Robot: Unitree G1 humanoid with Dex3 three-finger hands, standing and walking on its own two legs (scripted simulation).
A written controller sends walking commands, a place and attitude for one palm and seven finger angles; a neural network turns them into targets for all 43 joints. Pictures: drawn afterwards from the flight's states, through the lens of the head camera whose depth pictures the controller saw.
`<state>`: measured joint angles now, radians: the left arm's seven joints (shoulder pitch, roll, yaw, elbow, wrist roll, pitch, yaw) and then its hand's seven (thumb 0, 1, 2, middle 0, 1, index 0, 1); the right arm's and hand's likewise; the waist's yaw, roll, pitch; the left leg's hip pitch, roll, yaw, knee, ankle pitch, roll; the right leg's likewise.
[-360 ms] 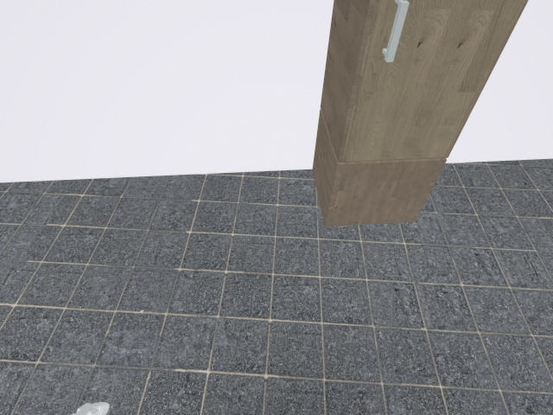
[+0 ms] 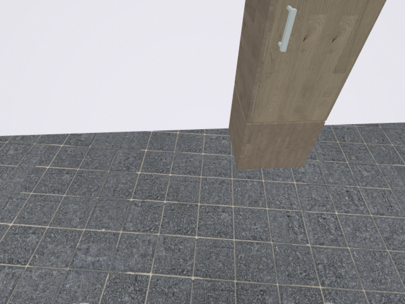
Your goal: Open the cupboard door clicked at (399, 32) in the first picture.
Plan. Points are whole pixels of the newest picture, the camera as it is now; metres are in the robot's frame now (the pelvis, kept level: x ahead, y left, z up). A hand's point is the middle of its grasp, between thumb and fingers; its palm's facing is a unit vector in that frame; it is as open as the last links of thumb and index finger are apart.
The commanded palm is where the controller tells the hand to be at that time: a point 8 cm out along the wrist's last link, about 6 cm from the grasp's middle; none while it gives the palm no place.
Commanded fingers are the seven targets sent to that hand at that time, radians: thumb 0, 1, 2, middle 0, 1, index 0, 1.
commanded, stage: stand and wait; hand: left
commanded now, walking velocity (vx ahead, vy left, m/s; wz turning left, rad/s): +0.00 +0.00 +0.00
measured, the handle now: (286, 29) +1.03 -0.24 +0.13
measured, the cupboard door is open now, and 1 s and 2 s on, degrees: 0 0 0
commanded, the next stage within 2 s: look at it before walking up in 0.46 s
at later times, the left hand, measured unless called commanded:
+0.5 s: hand out of the picture +0.05 +0.24 -0.15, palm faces -0.03 -0.94 -0.35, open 7.4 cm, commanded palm none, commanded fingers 0.00 0.90 0.90 -0.20 -0.30 -0.20 -0.30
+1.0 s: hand out of the picture +0.06 +0.23 -0.15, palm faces -0.03 -0.94 -0.34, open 7.4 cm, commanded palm none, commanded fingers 0.00 0.90 0.90 -0.20 -0.30 -0.20 -0.30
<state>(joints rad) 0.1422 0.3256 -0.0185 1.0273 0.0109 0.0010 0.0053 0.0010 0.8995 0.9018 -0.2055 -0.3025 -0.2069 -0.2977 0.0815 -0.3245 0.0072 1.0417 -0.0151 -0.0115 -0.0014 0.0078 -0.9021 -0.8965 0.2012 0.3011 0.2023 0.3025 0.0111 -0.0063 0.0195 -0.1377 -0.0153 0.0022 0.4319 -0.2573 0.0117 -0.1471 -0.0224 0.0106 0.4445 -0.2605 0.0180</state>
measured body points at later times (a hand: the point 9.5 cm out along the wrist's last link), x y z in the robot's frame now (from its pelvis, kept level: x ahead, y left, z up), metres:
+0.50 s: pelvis -0.02 -0.01 +0.00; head -0.02 -0.01 +0.45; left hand +0.06 +0.29 -0.13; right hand +0.05 -0.31 -0.13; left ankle -0.01 +0.11 -0.74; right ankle -0.01 -0.13 -0.74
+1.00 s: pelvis -0.01 -0.01 +0.00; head -0.01 -0.01 +0.45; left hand +0.06 +0.28 -0.13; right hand +0.06 -0.31 -0.13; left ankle -0.01 +0.11 -0.74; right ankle -0.01 -0.13 -0.74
